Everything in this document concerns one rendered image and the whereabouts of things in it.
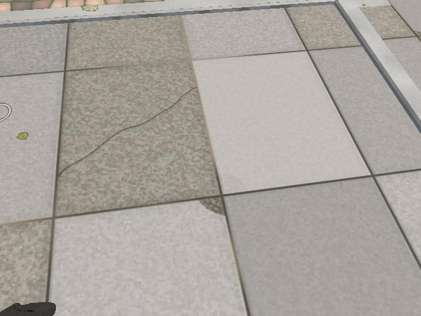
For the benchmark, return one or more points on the left robot hand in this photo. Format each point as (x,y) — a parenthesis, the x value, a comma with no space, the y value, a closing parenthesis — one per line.
(31,309)

